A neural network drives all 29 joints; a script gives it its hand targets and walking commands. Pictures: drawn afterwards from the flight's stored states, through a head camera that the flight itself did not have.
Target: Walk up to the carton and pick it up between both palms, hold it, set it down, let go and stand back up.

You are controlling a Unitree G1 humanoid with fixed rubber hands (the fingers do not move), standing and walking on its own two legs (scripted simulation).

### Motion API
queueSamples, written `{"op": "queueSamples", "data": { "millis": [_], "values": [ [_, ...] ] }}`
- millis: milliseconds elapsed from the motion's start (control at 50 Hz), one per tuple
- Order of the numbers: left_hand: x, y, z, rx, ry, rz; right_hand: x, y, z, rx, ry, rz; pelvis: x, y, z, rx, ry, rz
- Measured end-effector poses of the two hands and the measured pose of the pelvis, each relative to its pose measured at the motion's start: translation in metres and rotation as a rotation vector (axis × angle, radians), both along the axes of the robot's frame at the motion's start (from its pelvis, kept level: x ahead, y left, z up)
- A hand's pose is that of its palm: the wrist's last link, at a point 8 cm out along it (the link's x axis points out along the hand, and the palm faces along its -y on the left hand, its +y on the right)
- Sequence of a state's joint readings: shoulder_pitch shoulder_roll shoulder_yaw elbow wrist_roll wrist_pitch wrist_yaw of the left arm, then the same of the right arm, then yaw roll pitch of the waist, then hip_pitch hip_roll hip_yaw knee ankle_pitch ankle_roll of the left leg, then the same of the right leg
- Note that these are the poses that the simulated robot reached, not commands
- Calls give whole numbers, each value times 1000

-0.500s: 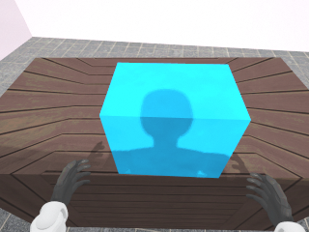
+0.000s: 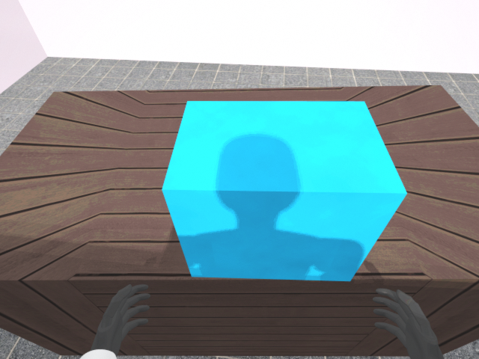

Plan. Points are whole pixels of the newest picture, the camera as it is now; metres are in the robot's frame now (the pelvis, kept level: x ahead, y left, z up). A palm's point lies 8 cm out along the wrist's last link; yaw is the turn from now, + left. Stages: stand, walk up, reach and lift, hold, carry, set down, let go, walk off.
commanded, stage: set down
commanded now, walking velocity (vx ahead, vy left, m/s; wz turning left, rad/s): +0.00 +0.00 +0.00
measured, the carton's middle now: (272, 195) +0.40 -0.02 +0.05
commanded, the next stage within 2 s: let go in 1.04 s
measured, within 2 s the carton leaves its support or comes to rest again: neither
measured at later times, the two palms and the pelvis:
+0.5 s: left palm (124, 350) +0.15 +0.22 -0.06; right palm out of the picture +0.16 -0.24 -0.07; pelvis +0.01 -0.01 +0.00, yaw -1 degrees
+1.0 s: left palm out of the picture +0.14 +0.20 -0.09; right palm out of the picture +0.14 -0.24 -0.09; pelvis -0.01 -0.02 +0.00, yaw -1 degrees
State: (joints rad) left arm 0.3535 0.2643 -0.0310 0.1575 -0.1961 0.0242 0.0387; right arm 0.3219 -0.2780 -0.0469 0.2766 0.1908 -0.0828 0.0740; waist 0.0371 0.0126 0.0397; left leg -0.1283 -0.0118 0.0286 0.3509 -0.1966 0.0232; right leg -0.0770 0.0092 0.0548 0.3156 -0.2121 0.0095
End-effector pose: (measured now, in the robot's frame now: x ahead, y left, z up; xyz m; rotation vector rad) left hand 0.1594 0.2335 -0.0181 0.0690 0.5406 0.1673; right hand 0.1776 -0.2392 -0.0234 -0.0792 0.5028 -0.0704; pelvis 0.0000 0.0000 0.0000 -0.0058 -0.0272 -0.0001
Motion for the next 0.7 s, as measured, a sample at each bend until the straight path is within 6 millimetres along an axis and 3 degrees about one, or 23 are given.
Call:
{"op": "queueSamples", "data": {
  "millis": [420, 700],
  "values": [
    [-2, -6, -38, 54, 153, -25, -16, -3, -40, -38, 110, -10, 7, -7, 0, -4, -7, -16],
    [-10, -23, -58, 47, 237, -51, -25, -5, -52, -60, 157, 4, 2, -18, -1, 3, -52, -16]
  ]
}}
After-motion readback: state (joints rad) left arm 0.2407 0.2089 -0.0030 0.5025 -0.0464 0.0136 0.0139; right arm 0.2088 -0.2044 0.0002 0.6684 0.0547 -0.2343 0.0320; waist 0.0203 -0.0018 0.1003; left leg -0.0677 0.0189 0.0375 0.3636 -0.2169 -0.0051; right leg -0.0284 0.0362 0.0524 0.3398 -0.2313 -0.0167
